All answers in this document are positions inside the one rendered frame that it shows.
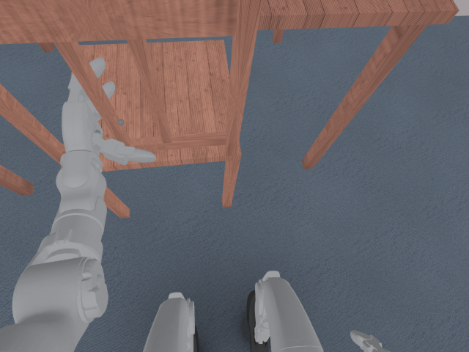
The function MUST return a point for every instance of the table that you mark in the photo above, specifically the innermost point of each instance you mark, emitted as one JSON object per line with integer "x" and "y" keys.
{"x": 408, "y": 19}

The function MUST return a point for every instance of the robot left upper arm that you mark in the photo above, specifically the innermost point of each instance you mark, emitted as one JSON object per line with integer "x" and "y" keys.
{"x": 54, "y": 304}

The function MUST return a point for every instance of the robot left hand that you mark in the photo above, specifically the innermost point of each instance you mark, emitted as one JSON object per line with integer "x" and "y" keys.
{"x": 80, "y": 121}

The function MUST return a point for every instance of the chair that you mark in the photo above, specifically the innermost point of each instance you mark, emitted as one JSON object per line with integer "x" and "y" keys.
{"x": 176, "y": 98}

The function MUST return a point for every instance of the robot left forearm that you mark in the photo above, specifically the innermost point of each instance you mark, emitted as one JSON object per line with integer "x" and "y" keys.
{"x": 80, "y": 220}

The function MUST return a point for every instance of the robot right hand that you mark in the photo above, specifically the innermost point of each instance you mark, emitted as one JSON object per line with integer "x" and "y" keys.
{"x": 366, "y": 342}

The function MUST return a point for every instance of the robot right shin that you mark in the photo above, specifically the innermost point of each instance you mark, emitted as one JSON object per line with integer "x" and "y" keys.
{"x": 262, "y": 332}

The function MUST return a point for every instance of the robot left thigh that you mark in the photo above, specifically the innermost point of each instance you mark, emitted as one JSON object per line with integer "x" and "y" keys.
{"x": 174, "y": 322}

